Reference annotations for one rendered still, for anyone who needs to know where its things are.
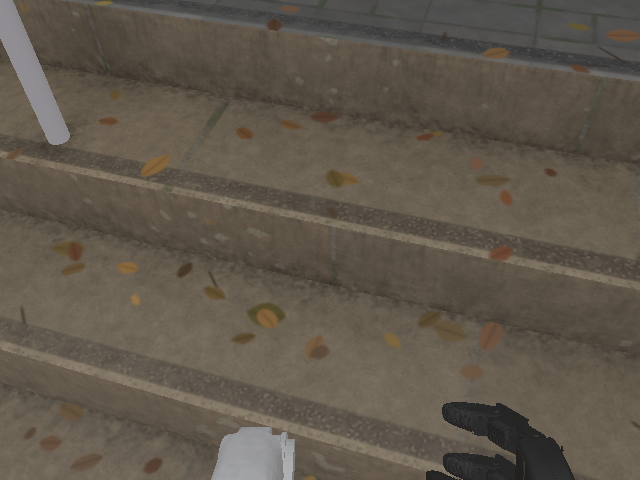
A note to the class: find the robot left thigh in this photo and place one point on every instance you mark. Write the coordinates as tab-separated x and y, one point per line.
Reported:
253	453

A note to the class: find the left robot shin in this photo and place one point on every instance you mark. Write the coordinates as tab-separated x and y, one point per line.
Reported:
223	440

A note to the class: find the right robot hand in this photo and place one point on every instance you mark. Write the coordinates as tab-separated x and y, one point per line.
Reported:
537	457

